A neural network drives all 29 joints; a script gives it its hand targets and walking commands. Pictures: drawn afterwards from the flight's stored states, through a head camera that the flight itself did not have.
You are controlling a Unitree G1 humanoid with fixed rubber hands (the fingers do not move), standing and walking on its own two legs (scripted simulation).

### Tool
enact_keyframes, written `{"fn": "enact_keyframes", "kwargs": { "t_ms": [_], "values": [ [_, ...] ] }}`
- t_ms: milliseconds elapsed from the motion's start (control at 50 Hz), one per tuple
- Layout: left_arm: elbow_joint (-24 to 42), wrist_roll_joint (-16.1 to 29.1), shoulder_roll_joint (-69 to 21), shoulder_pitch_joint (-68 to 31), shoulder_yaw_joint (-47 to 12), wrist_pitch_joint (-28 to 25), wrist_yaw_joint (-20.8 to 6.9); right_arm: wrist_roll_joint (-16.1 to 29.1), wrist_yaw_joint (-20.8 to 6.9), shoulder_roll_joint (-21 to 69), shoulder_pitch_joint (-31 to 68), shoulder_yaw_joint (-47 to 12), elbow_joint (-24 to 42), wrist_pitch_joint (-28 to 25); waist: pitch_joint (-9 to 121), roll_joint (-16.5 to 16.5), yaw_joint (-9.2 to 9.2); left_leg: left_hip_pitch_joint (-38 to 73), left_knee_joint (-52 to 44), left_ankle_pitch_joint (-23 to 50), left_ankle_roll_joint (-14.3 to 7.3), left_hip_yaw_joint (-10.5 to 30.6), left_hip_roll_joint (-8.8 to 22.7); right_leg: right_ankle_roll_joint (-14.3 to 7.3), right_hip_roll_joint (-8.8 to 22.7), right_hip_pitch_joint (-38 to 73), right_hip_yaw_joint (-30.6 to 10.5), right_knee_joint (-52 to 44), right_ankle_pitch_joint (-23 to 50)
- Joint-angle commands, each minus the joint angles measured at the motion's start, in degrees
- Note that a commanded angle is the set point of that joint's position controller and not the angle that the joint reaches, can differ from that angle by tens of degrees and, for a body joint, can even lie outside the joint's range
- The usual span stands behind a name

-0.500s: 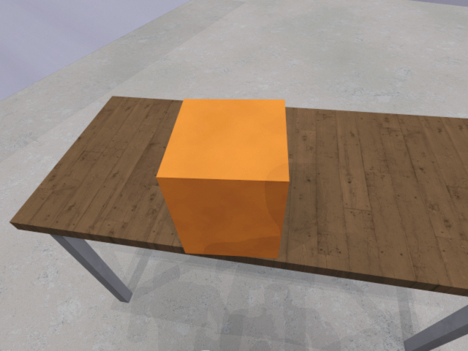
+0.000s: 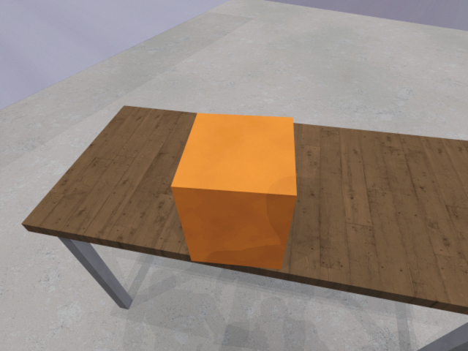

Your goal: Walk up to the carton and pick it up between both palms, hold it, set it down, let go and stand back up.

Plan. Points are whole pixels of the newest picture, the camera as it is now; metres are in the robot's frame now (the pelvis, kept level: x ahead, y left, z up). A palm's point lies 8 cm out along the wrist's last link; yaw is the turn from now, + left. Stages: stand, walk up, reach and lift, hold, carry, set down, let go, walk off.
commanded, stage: walk up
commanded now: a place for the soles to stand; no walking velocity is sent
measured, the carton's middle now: (239, 192) +0.44 +0.01 +0.01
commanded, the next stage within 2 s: reach and lift in 1.02 s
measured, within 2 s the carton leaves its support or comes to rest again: neither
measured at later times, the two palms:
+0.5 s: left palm out of the picture +0.03 +0.25 -0.13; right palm out of the picture +0.03 -0.25 -0.13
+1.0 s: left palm out of the picture +0.04 +0.25 -0.13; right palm out of the picture +0.02 -0.25 -0.14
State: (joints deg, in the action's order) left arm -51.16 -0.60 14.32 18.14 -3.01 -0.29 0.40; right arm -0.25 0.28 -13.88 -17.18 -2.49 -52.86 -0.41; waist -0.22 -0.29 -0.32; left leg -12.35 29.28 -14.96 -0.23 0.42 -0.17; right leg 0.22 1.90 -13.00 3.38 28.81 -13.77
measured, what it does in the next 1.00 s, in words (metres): stands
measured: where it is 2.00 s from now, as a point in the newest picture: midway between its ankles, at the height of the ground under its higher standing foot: outside the picture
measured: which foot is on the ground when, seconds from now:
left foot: down 0.00-1.00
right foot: down 0.00-1.00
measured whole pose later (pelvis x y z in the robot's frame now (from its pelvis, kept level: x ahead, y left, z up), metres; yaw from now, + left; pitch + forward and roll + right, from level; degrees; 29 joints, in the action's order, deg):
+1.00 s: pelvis +0.03 +0.01 +0.00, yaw -2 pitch -2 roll +0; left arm -57.8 -1.0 13.5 18.2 -3.8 -0.9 1.3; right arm -0.3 1.1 -14.6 -16.9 -3.2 -60.5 -0.4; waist -1.3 -0.4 -0.3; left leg -8.6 26.1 -15.9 -0.6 -1.7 -0.2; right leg 0.9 1.8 -10.9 0.8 27.2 -14.7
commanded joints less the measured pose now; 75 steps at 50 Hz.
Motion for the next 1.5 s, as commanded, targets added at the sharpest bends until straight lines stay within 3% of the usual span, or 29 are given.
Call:
{"fn": "enact_keyframes", "kwargs": {
  "t_ms": [0, 60, 100, 140, 200, 280, 380, 460, 660, 720, 760, 820, 860, 920, 940, 1000, 1020, 1040, 1060, 1080, 1120, 1160, 1180, 1200, 1260, 1300, 1380, 1480],
  "values": [
    [0.62, -0.08, 6.39, 1.78, 1.34, -0.96, 0.24, -0.2, 0.36, -6.99, -0.93, 1.25, 0.95, -0.72, -4.43, 0.36, -0.23, -3.72, -7.07, -0.18, -2.33, 5.96, 4.77, -2.77, 4.51, -1.33, -6.78, -6.96, -1.69],
    [-0.37, -0.07, 6.42, 1.97, 1.25, -0.8, 0.38, 0.02, 0.36, -6.45, -1.72, 1.13, -0.34, -0.71, -3.4, -1.16, 0.34, -4.22, -8.12, -2.8, -2.45, 6.18, 4.97, -2.62, 4.23, -0.9, -6.3, -7.08, -4.18],
    [-0.73, -0.3, 6.83, 3.04, 1.27, -0.79, 0.4, -0.32, 0.27, -7.53, -2.52, 1.56, -0.96, -0.36, -4.95, -0.61, 0.45, -4.57, -9.02, -8.78, -2.6, 6.58, 4.47, -2.53, 3.68, -2.22, -6.38, -7.56, -9.67],
    [-1.14, -0.6, 6.92, 3.23, 1.21, -0.77, 0.42, -0.15, 0.22, -7.24, -3.18, 1.41, -1.62, -0.44, -4.26, 0.71, 0.2, -5.03, -9.56, -8.33, -2.41, 7.18, 4.82, -2.37, 3.03, -1.09, -5.86, -6.65, -7.86],
    [-1.48, -0.59, 6.34, 3.83, 0.97, -0.93, 0.62, -0.03, 0.27, -7.04, -2.72, 1.15, -1.96, -0.48, -5.45, -1.08, 0.31, -5.52, -8.89, -5.48, -2.21, 5.72, 4.39, -2.48, 3.95, -1.52, -6.28, -6.58, -6.1],
    [-2.12, -0.6, 6.72, 4.32, 0.91, -1.25, 0.8, -0.17, 0.36, -7.08, -3.19, 1.04, -2.54, -0.68, -3.2, 1.42, 0.14, -2.28, -7.52, 0.74, -2.66, 5.38, 4.46, -2.48, 4.12, -0.85, -6.18, -5.95, -1.25],
    [-2.82, -0.54, 6.13, 4.8, 0.73, -1.23, 0.83, -0.31, 0.71, -7.0, -3.83, 0.77, -3.93, -0.73, -3.24, -0.32, -0.21, -1.17, -6.29, 5.36, -2.38, 4.78, 4.61, -2.8, 4.18, -0.3, -6.33, -4.89, 4.15],
    [-3.24, -0.47, 6.09, 4.35, 0.69, -1.27, 0.97, -0.24, 0.82, -7.15, -3.24, 0.82, -4.1, -0.6, -2.36, 0.08, 0.09, -0.18, -5.8, 9.19, -2.65, 4.09, 4.8, -2.88, 4.74, 1.11, -6.17, -4.3, 8.03],
    [-3.96, -0.68, 6.26, 3.14, 0.75, -1.09, 1.01, -0.29, 1.05, -7.31, -2.7, 0.58, -5.26, -0.67, -2.14, 1.45, 0.11, 0.77, -6.42, 10.63, -2.57, 3.74, 5.2, -2.9, 4.57, 2.66, -6.06, -3.52, 11.26],
    [-4.03, -0.53, 6.05, 2.84, 0.54, -1.08, 1.1, -0.21, 0.93, -7.54, -1.93, 0.84, -5.14, -0.56, -1.98, 1.58, 0.09, 1.23, -6.43, 9.76, -2.5, 3.11, 5.16, -2.61, 4.53, 2.48, -5.76, -4.47, 10.24],
    [-4.65, -0.3, 6.02, 3.24, 0.53, -0.98, 1.15, -0.21, 0.85, -6.85, -2.19, 0.59, -5.56, -0.46, -2.61, -0.4, -0.25, 1.48, -6.61, 8.41, -2.56, 3.36, 5.2, -2.79, 4.66, 1.96, -6.43, -4.96, 8.65],
    [-4.65, -0.38, 6.66, 2.78, 0.6, -0.94, 1.12, -0.1, 0.91, -6.46, -2.49, 0.53, -6.16, -0.34, -3.94, 1.06, 0.26, 0.78, -7.09, 6.93, -2.2, 2.92, 5.12, -2.44, 4.33, 0.75, -6.15, -5.56, 7.95],
    [-4.79, -0.22, 5.79, 2.81, 0.61, -0.91, 1.04, -0.23, 1.04, -6.78, -2.59, 0.53, -6.14, -0.28, -3.62, -0.57, 0.05, 1.5, -7.73, 6.14, -2.32, 2.64, 5.18, -2.82, 4.46, 1.12, -6.61, -5.48, 6.93],
    [-5.26, -0.32, 5.87, 2.97, 0.63, -1.02, 1.01, 0.0, 1.07, -7.14, -2.22, 0.26, -6.66, -0.41, -3.58, 1.05, -0.32, 1.94, -7.96, 7.0, -2.45, 3.11, 5.52, -2.59, 4.2, 1.28, -6.57, -5.63, 7.31],
    [-5.62, -0.62, 5.45, 3.41, 0.3, -1.09, 1.1, -0.18, 0.99, -7.68, -2.16, 0.49, -6.5, -0.42, -2.98, -0.92, -0.02, 2.2, -7.81, 7.33, -2.31, 2.74, 5.33, -2.47, 4.45, 0.98, -6.44, -5.76, 7.42],
    [-5.94, -0.39, 5.64, 2.62, 0.33, -0.98, 1.24, 0.1, 0.95, -7.54, -2.86, 0.49, -6.83, -0.45, -2.95, 0.26, 0.22, 1.23, -9.05, 4.53, -2.45, 3.61, 5.66, -2.21, 3.71, 1.98, -6.26, -5.62, 4.91],
    [13.61, 3.31, 15.96, -41.32, 4.13, 12.29, -0.21, -9.24, -1.45, -3.95, 43.47, 11.53, 5.8, -2.35, -0.76, 1.86, 3.65, -17.86, 1.87, -6.34, 1.24, -2.09, 3.88, -2.2, -0.53, -7.35, 1.2, 7.61, -11.11],
    [13.56, 3.81, 15.62, -33.75, 3.54, 20.28, 1.13, -11.45, -3.4, -7.81, 34.56, 14.14, 3.38, 0.18, -7.19, 1.7, 3.04, -23.58, 3.99, -17.54, 1.26, -4.48, 3.56, -2.38, -0.45, -5.2, 2.07, 11.86, -16.4],
    [16.83, 2.97, 13.69, -28.75, 3.61, 25.82, 0.7, -9.83, -4.71, -9.25, 29.86, 14.54, 6.45, 2.81, -1.39, 4.81, 2.49, -19.71, 5.48, -13.64, 1.36, -5.83, 3.07, -2.63, -0.21, -2.64, 2.23, 12.71, -12.75],
    [20.7, 2.83, 11.91, -26.79, 3.46, 30.16, 0.4, -7.69, -5.27, -9.52, 26.85, 12.95, 7.83, 5.31, 3.57, 3.09, 0.66, -16.24, 7.55, -8.39, 2.51, -5.95, 2.93, -2.41, 0.72, -4.47, 1.65, 13.63, -6.18],
    [26.35, -0.15, 8.73, -24.02, 5.55, 37.07, -0.21, -2.16, -6.25, -9.29, 21.35, 11.02, 8.95, 8.29, 11.51, -2.87, -0.63, -8.6, 9.46, -3.69, 4.43, -4.97, 4.02, -2.34, 0.12, -5.43, 2.65, 14.43, -0.87],
    [26.24, -2.84, 6.72, -17.29, 6.71, 41.36, -1.53, 3.22, -5.33, -9.93, 16.16, 7.23, 5.56, 10.12, 12.14, -5.36, 1.4, -1.62, 12.38, 16.97, 6.16, -2.86, 4.94, -2.6, -2.16, -7.4, 4.82, 15.54, 10.65],
    [27.78, -3.91, 5.52, -12.33, 7.77, 42.51, -2.86, 4.8, -4.8, -11.6, 13.14, 5.49, 5.14, 10.14, 14.35, -5.77, 1.65, 3.54, 13.39, 26.27, 6.88, -2.19, 4.69, -2.78, -3.02, -6.06, 4.95, 14.21, 15.27],
    [28.88, -5.6, 5.34, -9.82, 9.15, 43.26, -4.02, 6.54, -4.09, -11.69, 11.92, 3.86, 4.6, 10.61, 11.99, -5.31, 0.98, 5.98, 11.98, 27.01, 6.97, -2.07, 4.29, -2.76, -3.81, -3.58, 4.48, 10.77, 15.74],
    [30.81, -7.38, 7.05, -6.1, 11.41, 42.37, -5.99, 7.82, -1.31, -9.66, 13.06, 0.89, 9.88, 11.07, 2.76, 1.64, 0.78, 3.67, 5.83, 13.54, 4.48, -3.94, 1.25, -1.96, -3.23, 2.77, 2.22, 2.29, 17.92],
    [31.82, -7.74, 9.51, -9.2, 12.04, 39.71, -5.83, 6.23, -0.07, -6.86, 15.28, 1.22, 13.76, 10.59, -2.55, 3.78, 0.2, -1.4, 2.61, 4.26, 2.17, -5.25, 0.27, -0.74, -1.96, 3.34, 0.08, -0.5, 11.78],
    [33.73, -6.9, 11.33, -17.8, 11.92, 33.2, -4.75, 2.01, -0.37, -0.57, 16.38, 2.94, 20.94, 7.86, -5.29, 1.4, -0.23, -6.49, 1.89, -3.5, 0.5, -7.29, 0.99, -0.42, 1.22, -0.25, -4.36, -3.66, -4.63],
    [37.42, -3.64, 12.23, -20.5, 11.35, 27.98, -3.45, 0.02, 0.29, 2.37, 14.42, 5.79, 26.66, 5.17, 3.34, -3.08, 0.07, -7.43, 0.86, -5.68, 0.24, -7.8, 2.38, -0.45, 0.59, 4.08, -3.21, -0.78, -2.5]
  ]
}}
